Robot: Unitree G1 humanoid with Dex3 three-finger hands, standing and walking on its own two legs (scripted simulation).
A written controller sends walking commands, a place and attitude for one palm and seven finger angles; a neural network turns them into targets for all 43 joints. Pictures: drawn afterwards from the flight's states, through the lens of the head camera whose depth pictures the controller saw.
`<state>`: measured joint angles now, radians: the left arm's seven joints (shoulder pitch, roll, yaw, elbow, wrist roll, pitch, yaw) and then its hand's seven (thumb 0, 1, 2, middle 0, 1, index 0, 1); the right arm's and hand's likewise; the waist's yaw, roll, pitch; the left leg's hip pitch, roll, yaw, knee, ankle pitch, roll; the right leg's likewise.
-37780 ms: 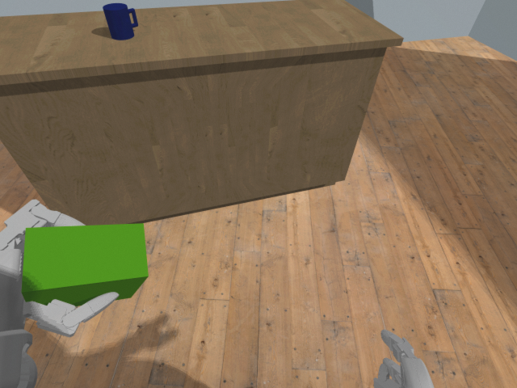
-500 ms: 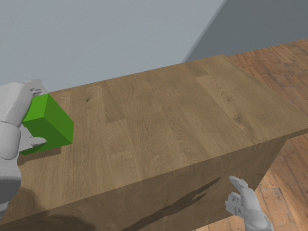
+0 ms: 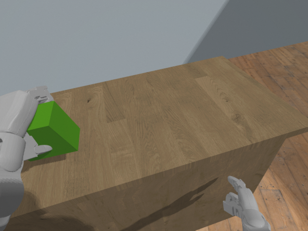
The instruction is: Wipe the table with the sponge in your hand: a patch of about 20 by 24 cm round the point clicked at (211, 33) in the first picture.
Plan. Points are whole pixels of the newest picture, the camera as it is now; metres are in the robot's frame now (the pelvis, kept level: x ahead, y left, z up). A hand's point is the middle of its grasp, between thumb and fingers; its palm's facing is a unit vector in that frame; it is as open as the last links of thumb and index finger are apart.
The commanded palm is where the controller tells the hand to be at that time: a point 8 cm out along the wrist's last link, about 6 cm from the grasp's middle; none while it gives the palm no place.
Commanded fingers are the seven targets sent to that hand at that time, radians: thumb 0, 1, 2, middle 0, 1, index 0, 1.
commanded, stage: bring the sponge back beside the body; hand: left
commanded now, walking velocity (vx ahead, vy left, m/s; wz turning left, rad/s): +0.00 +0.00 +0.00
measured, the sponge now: (46, 136) +0.22 +0.30 +0.18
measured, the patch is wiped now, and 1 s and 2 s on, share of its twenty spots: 1.00 1.00 1.00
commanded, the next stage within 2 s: step back with the hand held close in 1.12 s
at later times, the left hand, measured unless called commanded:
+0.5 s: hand (39, 129) +0.21 +0.28 +0.23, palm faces +0.30 -0.09 -0.95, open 10.2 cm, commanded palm +0.15 +0.28 +0.29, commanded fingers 0.00 0.10 1.30 -1.20 -1.60 -1.20 -1.60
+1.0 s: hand (37, 129) +0.20 +0.27 +0.23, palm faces +0.37 -0.12 -0.92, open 10.2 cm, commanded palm +0.14 +0.27 +0.29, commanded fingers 0.00 0.10 1.30 -1.20 -1.60 -1.20 -1.60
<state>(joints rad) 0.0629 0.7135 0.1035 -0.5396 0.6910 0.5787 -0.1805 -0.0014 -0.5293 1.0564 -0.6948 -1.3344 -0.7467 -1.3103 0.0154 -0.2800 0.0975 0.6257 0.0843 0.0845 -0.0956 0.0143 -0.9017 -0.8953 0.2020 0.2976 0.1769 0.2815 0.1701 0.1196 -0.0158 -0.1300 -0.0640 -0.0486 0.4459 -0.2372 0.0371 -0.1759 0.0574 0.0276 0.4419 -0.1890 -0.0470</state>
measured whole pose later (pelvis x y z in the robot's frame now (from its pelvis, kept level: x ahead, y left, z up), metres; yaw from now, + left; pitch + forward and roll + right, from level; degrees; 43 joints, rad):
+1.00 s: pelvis +0.00 -0.01 +0.00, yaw -1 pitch -5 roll +0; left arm 0.13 0.68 0.12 -0.60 0.67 0.59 -0.11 0.00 -0.53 1.06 -0.70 -1.33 -0.75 -1.31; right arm 0.02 -0.27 0.10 0.61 0.08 0.08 -0.09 0.01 -0.90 -0.90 0.20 0.30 0.21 0.30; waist 0.16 0.12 -0.03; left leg -0.13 -0.04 -0.04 0.47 -0.25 0.02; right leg -0.17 0.08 0.03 0.45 -0.19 -0.06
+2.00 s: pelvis -0.05 +0.01 -0.02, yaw +2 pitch +2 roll -2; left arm 0.34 0.53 0.55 -0.81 -0.06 -0.18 0.15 0.00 -0.54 1.06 -0.70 -1.34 -0.75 -1.32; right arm 0.23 -0.23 0.02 0.56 0.02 -0.01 -0.08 0.01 -0.90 -0.90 0.20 0.30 0.20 0.29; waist -0.01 -0.01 -0.03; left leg -0.48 -0.02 -0.03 0.69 -0.26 0.04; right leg -0.48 0.06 -0.02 0.64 -0.26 -0.02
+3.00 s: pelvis -0.31 -0.03 -0.03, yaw -1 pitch +0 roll +0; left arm 0.18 0.54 0.54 -0.69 -0.09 -0.17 0.14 0.00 -0.56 1.07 -0.71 -1.34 -0.76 -1.32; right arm 0.23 -0.24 -0.01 0.60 0.05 -0.03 -0.08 0.01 -0.90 -0.90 0.20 0.30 0.20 0.29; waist -0.03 -0.05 -0.05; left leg -0.34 0.04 0.03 0.75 -0.43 0.00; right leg -0.56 -0.01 -0.01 0.79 -0.33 0.01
